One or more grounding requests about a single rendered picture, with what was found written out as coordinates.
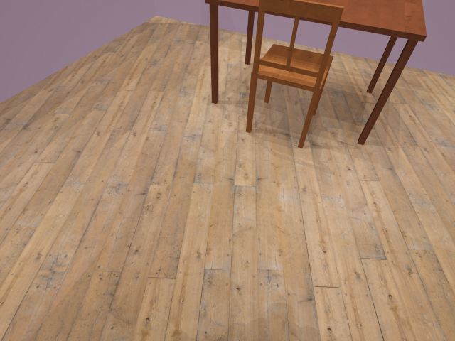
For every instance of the chair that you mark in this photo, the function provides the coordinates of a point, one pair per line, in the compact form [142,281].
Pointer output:
[291,66]

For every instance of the table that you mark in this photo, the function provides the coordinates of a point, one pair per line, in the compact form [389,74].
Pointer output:
[395,18]

